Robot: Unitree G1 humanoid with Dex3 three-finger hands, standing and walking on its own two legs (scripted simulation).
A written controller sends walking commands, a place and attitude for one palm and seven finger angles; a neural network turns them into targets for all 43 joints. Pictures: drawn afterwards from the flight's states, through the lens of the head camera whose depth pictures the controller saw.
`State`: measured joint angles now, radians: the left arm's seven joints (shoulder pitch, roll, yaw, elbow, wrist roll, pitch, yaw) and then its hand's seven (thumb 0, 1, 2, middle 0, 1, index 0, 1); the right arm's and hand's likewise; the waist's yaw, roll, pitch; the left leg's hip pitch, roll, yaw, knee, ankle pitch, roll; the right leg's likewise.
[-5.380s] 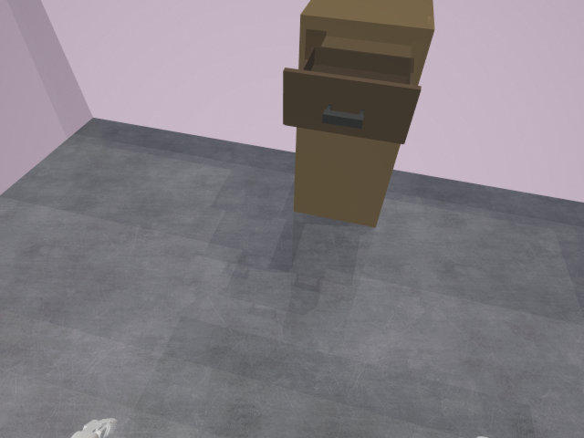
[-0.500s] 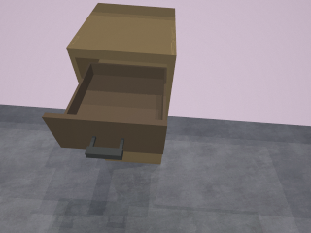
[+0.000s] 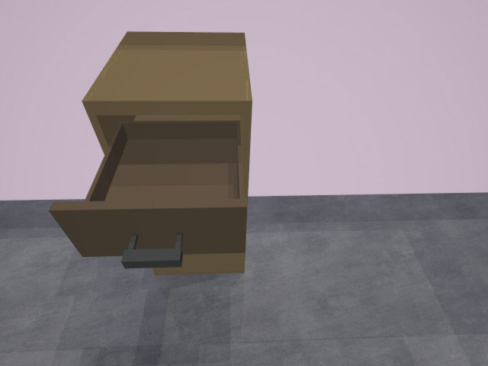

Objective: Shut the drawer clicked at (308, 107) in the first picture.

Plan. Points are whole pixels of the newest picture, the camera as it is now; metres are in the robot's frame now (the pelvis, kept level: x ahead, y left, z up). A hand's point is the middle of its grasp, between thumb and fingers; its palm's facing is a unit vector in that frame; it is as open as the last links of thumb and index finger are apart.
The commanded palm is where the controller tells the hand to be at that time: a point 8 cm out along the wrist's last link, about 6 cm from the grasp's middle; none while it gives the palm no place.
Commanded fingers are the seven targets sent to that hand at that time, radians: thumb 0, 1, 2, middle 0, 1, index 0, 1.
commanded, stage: come to a stop and stand still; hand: left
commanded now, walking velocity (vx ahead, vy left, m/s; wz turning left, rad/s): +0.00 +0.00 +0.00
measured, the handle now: (155, 247) +0.34 +0.18 -0.02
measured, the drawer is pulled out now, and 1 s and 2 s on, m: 0.29 0.29 0.29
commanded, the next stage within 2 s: look again from close up in 0.60 s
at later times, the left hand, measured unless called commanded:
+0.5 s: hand out of the picture -0.02 +0.17 -0.18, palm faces +0.06 -0.99 -0.12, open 7.4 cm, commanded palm none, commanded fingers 0.00 0.90 0.90 -0.20 -0.30 -0.20 -0.30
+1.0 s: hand out of the picture -0.01 +0.19 -0.17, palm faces +0.04 -0.99 -0.15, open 7.4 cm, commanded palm none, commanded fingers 0.00 0.90 0.90 -0.20 -0.30 -0.20 -0.30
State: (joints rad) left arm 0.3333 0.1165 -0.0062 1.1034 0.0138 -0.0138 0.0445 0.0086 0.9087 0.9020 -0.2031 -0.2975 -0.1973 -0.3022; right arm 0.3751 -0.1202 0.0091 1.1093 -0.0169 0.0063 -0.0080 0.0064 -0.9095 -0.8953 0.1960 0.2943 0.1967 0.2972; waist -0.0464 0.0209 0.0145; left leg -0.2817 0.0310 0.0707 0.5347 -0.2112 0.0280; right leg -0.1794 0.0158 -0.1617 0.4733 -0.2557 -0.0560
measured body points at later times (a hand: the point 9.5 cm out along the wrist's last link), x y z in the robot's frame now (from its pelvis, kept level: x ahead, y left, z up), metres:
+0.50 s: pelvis +0.02 +0.03 +0.00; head +0.02 +0.05 +0.45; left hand -0.02 +0.23 -0.16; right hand +0.01 -0.19 -0.15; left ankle +0.05 +0.10 -0.74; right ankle +0.01 -0.08 -0.74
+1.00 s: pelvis +0.02 +0.05 +0.01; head +0.03 +0.06 +0.46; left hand -0.01 +0.25 -0.16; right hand +0.01 -0.17 -0.15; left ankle +0.05 +0.10 -0.74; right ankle +0.01 -0.08 -0.74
